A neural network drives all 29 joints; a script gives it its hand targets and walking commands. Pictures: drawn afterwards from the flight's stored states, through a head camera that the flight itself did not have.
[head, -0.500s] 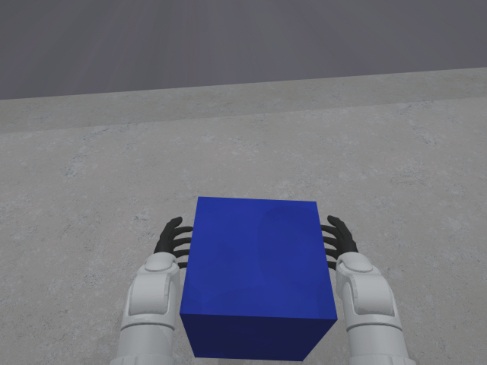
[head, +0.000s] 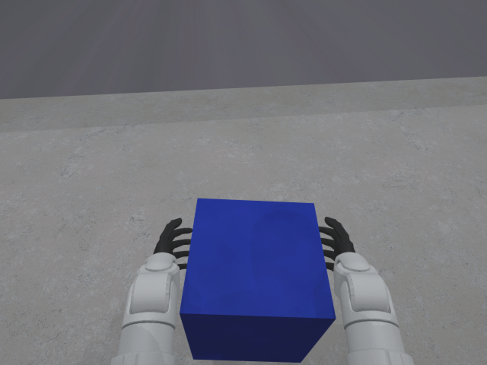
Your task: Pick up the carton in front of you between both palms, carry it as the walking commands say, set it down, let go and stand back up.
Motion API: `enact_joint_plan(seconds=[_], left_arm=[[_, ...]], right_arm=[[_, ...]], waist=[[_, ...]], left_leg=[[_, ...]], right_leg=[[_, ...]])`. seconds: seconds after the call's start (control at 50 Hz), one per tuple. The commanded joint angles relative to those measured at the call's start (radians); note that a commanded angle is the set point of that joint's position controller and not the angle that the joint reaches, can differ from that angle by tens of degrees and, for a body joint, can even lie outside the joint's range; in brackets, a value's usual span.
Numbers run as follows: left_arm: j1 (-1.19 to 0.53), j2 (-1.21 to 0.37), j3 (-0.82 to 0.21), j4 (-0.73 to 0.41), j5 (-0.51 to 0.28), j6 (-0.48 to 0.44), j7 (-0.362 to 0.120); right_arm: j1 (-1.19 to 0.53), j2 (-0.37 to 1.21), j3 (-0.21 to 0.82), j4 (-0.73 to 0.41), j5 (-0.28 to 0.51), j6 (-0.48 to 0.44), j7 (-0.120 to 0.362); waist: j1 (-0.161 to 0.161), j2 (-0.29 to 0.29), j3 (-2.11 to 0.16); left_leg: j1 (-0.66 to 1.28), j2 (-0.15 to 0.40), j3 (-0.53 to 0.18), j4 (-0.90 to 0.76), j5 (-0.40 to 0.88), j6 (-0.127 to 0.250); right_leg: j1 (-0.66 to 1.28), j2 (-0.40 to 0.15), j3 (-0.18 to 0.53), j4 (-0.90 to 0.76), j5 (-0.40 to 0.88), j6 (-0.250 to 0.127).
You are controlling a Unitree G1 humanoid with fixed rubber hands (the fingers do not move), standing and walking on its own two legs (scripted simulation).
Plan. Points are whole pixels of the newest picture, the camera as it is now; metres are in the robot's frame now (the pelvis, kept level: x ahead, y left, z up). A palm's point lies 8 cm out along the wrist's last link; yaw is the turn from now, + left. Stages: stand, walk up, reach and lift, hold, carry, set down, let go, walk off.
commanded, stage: hold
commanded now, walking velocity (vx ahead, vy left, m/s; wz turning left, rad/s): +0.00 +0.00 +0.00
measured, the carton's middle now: (251, 284) +0.28 +0.00 -0.04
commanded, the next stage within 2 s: set down in 0.38 s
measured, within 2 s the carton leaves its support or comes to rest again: neither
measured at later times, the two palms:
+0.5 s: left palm (175, 249) +0.30 +0.13 +0.05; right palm (355, 261) +0.27 -0.17 +0.05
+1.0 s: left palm (181, 284) +0.33 +0.15 -0.14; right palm (317, 287) +0.32 -0.15 -0.13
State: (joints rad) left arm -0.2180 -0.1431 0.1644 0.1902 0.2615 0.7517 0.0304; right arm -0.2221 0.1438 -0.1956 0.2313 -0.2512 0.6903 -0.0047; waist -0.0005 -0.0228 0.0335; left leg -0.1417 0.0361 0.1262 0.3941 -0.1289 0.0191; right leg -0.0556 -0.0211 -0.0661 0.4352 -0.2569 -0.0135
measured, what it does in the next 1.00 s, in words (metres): lowers itself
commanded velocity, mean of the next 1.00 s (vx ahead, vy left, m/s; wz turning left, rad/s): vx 0.00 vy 0.00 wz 0.00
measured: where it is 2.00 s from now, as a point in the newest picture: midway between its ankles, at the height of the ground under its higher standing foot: outside the picture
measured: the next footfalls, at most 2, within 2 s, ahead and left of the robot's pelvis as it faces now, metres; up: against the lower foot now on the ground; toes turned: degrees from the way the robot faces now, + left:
none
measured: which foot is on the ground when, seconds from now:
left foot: down 0.00-1.00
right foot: down 0.00-1.00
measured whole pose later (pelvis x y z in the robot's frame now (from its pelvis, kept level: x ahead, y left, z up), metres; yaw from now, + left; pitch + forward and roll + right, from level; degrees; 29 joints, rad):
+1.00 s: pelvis -0.03 +0.00 -0.06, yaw -4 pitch +21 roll -1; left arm -0.48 -0.10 0.36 0.52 0.26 0.17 -0.01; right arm -0.48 0.19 -0.37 0.52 -0.24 0.13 -0.05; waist 0.03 -0.03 0.03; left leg -1.00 0.01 -0.02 0.88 -0.26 -0.01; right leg -0.93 0.04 0.00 0.92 -0.36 -0.02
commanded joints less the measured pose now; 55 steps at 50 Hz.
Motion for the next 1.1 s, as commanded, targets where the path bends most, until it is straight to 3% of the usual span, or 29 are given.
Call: enact_joint_plan(seconds=[0.0,0.06,0.08,0.22,0.44,0.5,0.58,0.66,0.72,0.8,0.86,0.94,0.96,1.0,1.08], left_arm=[[-0.494,-0.922,-0.507,-0.087,-0.248,-0.065,-0.241],[-0.508,-0.921,-0.493,-0.069,-0.239,-0.064,-0.249],[-0.525,-0.934,-0.496,-0.059,-0.246,-0.062,-0.254],[-0.575,-0.961,-0.469,-0.004,-0.242,-0.067,-0.275],[-0.619,-0.976,-0.427,0.054,-0.220,-0.071,-0.282],[-0.655,-0.951,-0.364,0.124,-0.189,-0.100,-0.284],[-0.744,-0.909,-0.227,0.276,-0.104,-0.168,-0.280],[-0.731,-0.764,-0.068,0.355,0.012,-0.251,-0.253],[-0.705,-0.689,-0.035,0.365,0.049,-0.340,-0.239],[-0.680,-0.688,-0.077,0.389,0.037,-0.475,-0.233],[-0.712,-0.759,-0.197,0.369,-0.030,-0.572,-0.236],[-0.814,-0.734,-0.348,0.278,-0.112,-0.661,-0.224],[-0.810,-0.735,-0.376,0.266,-0.126,-0.672,-0.217],[-0.836,-0.716,-0.397,0.261,-0.139,-0.674,-0.209],[-0.826,-0.726,-0.352,0.333,-0.130,-0.641,-0.193]], right_arm=[[-0.448,0.919,0.497,-0.035,0.228,-0.038,0.239],[-0.465,0.913,0.475,-0.018,0.214,-0.040,0.243],[-0.465,0.917,0.468,-0.007,0.208,-0.037,0.244],[-0.537,0.945,0.460,0.031,0.214,-0.040,0.272],[-0.585,0.945,0.410,0.090,0.195,-0.047,0.285],[-0.626,0.950,0.360,0.157,0.173,-0.075,0.283],[-0.707,0.919,0.208,0.303,0.080,-0.146,0.266],[-0.700,0.826,0.067,0.377,-0.031,-0.217,0.214],[-0.665,0.763,0.023,0.395,-0.071,-0.305,0.188],[-0.664,0.759,0.083,0.381,-0.042,-0.439,0.170],[-0.702,0.810,0.212,0.341,0.014,-0.536,0.152],[-0.737,0.840,0.362,0.302,0.094,-0.616,0.111],[-0.738,0.835,0.397,0.282,0.107,-0.626,0.098],[-0.757,0.857,0.430,0.283,0.129,-0.624,0.076],[-0.806,0.862,0.420,0.309,0.129,-0.596,0.067]], waist=[[0.003,0.015,-0.216],[0.002,0.007,-0.193],[-0.013,0.012,-0.180],[0.008,0.011,-0.197],[0.005,0.026,-0.191],[0.015,0.012,-0.176],[0.013,0.015,-0.135],[0.028,0.017,-0.124],[0.029,0.023,-0.186],[0.026,0.021,-0.352],[0.015,0.013,-0.552],[0.024,0.021,-0.887],[0.041,0.041,-0.967],[0.037,0.030,-1.025],[0.061,0.036,-0.980]], left_leg=[[0.317,-0.099,-0.212,-0.002,0.097,0.001],[0.316,-0.094,-0.213,-0.009,0.035,0.002],[0.287,-0.095,-0.214,-0.013,0.031,-0.001],[0.262,-0.093,-0.216,-0.032,-0.071,0.001],[0.290,-0.085,-0.217,-0.038,-0.069,-0.005],[0.283,-0.084,-0.217,-0.021,-0.097,0.001],[0.190,-0.079,-0.228,0.029,-0.141,0.011],[0.049,-0.093,-0.209,0.107,-0.067,0.022],[-0.056,-0.111,-0.194,0.186,0.025,0.016],[-0.164,-0.125,-0.195,0.302,0.125,0.003],[-0.198,-0.141,-0.204,0.403,0.270,-0.005],[-0.274,-0.145,-0.210,0.550,0.416,-0.013],[-0.328,-0.152,-0.194,0.580,0.377,-0.020],[-0.422,-0.159,-0.177,0.620,0.326,-0.024],[-0.547,-0.169,-0.162,0.664,0.131,-0.023]], right_leg=[[-0.210,0.066,0.191,-0.130,0.080,-0.047],[-0.222,0.059,0.191,-0.143,0.014,-0.055],[-0.201,0.062,0.188,-0.142,0.018,-0.055],[-0.191,0.057,0.182,-0.141,-0.047,-0.051],[-0.227,0.065,0.175,-0.130,-0.044,-0.050],[-0.265,0.069,0.169,-0.110,-0.077,-0.045],[-0.347,0.077,0.166,-0.045,-0.103,-0.049],[-0.395,0.098,0.169,0.026,-0.046,-0.038],[-0.452,0.116,0.162,0.100,0.026,-0.021],[-0.542,0.137,0.152,0.219,0.117,-0.001],[-0.606,0.151,0.143,0.307,0.231,0.015],[-0.693,0.167,0.153,0.448,0.348,0.027],[-0.677,0.165,0.160,0.474,0.349,0.029],[-0.713,0.171,0.155,0.518,0.334,0.042],[-0.898,0.187,0.133,0.581,0.110,0.040]])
